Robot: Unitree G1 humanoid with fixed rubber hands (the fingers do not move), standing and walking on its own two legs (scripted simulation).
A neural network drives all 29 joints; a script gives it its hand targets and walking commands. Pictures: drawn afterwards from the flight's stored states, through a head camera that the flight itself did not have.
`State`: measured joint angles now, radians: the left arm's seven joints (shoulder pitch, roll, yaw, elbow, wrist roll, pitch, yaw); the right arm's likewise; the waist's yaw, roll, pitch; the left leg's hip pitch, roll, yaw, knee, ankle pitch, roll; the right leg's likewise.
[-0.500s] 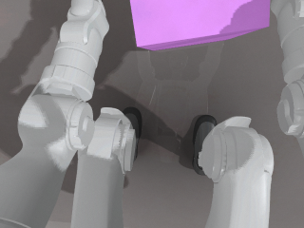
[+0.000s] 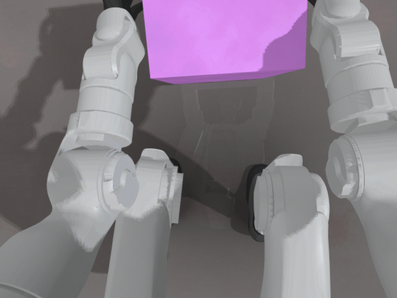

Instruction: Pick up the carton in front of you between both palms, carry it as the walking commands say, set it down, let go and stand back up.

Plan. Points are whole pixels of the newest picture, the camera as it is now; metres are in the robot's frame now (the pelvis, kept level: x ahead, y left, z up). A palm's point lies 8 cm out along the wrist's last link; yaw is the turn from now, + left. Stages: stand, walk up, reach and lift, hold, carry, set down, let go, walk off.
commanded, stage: reach and lift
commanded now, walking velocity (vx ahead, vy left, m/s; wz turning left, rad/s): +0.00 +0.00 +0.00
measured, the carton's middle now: (219, 20) +0.54 -0.02 -0.22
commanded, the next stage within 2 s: none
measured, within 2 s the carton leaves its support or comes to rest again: neither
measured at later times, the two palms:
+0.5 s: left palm out of the picture +0.49 +0.13 +0.05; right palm out of the picture +0.50 -0.17 +0.05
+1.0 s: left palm out of the picture +0.45 +0.13 +0.21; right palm out of the picture +0.44 -0.17 +0.20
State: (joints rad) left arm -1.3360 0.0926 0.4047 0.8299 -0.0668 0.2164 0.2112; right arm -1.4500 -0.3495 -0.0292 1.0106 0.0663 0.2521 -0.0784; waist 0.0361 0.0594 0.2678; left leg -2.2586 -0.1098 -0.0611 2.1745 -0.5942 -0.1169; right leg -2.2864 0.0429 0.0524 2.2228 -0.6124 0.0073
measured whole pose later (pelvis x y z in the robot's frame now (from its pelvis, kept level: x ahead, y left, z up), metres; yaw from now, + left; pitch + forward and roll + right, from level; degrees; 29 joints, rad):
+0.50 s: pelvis -0.02 +0.01 +0.11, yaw -3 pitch +44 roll +2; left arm -1.10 -0.07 0.60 0.64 0.23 0.36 0.10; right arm -1.22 -0.12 -0.40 0.86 -0.26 0.39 0.01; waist 0.03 0.02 -0.12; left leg -2.06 -0.12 -0.09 1.77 -0.48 -0.10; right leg -2.08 0.10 0.09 1.78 -0.47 0.05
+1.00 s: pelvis +0.03 +0.01 +0.24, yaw -4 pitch +35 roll +1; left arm -0.72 -0.12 0.48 0.60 0.20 0.34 0.08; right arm -0.78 0.02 -0.37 0.70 -0.23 0.38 -0.02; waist 0.02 0.02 -0.24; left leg -1.50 -0.10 -0.12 1.37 -0.48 -0.06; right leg -1.51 0.09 0.11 1.38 -0.47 0.04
